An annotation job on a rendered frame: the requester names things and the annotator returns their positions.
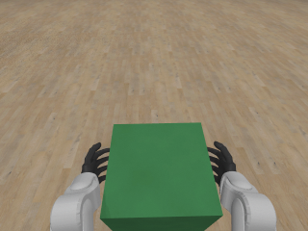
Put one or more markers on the robot right forearm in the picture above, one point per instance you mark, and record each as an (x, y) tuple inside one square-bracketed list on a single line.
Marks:
[(250, 210)]

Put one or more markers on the robot left forearm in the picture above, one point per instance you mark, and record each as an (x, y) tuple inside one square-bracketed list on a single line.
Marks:
[(73, 210)]

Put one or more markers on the robot left hand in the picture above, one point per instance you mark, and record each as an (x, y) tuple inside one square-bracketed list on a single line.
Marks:
[(91, 164)]

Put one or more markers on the robot right hand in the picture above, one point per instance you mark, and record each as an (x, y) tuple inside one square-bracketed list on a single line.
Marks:
[(224, 161)]

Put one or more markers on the carton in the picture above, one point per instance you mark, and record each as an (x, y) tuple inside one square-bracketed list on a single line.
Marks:
[(159, 178)]

